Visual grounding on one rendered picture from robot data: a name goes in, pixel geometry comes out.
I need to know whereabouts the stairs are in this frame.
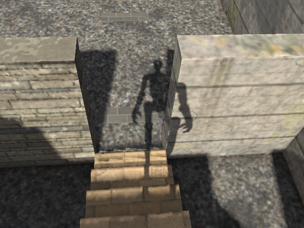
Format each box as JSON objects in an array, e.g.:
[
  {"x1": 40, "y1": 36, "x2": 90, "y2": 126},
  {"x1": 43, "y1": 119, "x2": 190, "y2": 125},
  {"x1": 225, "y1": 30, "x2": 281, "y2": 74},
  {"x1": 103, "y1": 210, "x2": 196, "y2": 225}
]
[{"x1": 80, "y1": 149, "x2": 192, "y2": 228}]

